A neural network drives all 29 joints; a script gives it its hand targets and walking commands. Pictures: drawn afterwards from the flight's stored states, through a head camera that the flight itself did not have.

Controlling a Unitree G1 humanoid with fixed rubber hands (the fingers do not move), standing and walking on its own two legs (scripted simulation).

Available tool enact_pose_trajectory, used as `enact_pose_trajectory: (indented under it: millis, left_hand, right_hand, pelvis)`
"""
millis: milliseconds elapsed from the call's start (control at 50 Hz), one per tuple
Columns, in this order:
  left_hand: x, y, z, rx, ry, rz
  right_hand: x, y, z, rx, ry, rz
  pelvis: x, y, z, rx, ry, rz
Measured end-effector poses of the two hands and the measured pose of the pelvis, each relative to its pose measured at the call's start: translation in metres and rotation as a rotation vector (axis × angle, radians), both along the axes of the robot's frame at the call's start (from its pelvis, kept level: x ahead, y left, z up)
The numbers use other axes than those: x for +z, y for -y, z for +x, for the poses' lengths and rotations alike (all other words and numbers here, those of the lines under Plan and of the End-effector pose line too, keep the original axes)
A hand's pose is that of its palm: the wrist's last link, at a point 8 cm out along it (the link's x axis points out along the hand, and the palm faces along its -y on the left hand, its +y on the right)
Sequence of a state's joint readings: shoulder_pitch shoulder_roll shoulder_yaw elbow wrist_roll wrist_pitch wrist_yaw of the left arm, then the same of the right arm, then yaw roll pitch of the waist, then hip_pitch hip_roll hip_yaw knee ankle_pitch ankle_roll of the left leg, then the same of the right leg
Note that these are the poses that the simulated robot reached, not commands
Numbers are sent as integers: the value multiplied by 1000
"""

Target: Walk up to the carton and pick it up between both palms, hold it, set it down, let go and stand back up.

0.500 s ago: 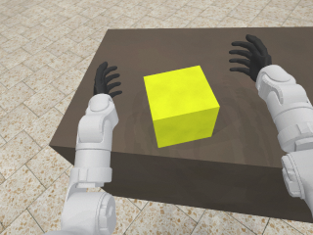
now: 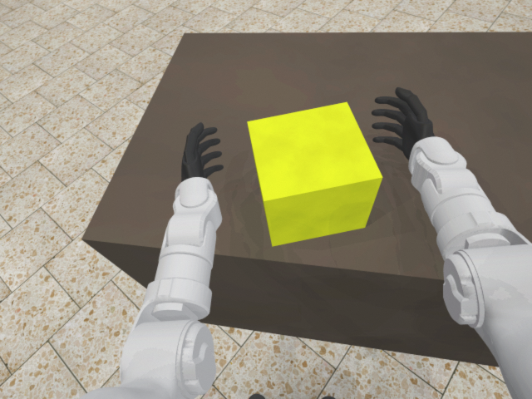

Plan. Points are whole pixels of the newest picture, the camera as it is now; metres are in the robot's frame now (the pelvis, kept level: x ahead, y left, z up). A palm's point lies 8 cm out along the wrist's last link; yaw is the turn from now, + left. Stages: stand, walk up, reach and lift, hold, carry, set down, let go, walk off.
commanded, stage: reach and lift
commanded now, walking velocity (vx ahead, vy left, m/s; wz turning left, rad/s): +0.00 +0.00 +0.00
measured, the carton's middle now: (308, 176) +0.46 +0.03 +0.01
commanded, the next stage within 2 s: none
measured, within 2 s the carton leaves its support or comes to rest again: neither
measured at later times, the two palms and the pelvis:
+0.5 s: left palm (218, 184) +0.40 +0.17 +0.06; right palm (403, 142) +0.49 -0.11 +0.08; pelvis +0.00 -0.01 -0.01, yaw -2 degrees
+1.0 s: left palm (224, 189) +0.40 +0.16 +0.05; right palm (390, 163) +0.46 -0.09 +0.06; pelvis +0.00 -0.01 +0.00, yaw -2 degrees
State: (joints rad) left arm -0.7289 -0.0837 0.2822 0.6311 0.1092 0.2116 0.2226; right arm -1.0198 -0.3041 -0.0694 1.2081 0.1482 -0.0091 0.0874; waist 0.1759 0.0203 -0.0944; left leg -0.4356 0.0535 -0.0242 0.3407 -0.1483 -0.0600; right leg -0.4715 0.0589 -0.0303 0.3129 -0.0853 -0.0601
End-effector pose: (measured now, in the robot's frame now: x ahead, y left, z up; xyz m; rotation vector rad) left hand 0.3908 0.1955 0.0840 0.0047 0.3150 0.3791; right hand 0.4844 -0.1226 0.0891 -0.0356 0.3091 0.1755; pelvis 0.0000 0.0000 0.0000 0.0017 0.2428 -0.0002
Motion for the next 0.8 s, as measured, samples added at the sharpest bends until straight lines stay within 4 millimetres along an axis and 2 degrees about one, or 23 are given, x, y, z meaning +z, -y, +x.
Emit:
enact_pose_trajectory:
  millis: [60, 200, 340, 460, 660, 800]
  left_hand:
    - [-13, 5, -3, 1, 14, -7]
    - [-33, 18, 2, -20, 8, -8]
    - [-30, 28, 8, -19, 27, -13]
    - [-25, 27, 9, -10, 34, -7]
    - [-33, 33, 9, -15, 41, -21]
    - [-34, 35, 11, 10, 55, -14]
  right_hand:
    - [-17, -4, -6, -6, 19, 9]
    - [-35, -11, -9, -18, 7, 7]
    - [-24, -14, 1, -25, 32, 24]
    - [-11, -14, 7, -22, 52, 25]
    - [-27, -26, -4, 1, 4, 18]
    - [-31, -29, -7, -18, 41, 31]
  pelvis:
    - [-1, -1, -2, -6, -29, -1]
    - [-6, -1, -8, -24, -84, 2]
    - [-9, 2, -8, -38, -114, 2]
    - [-8, 6, -5, -38, -96, 4]
    - [-7, 15, -3, -23, -83, 9]
    - [-5, 14, -3, -23, -86, 11]
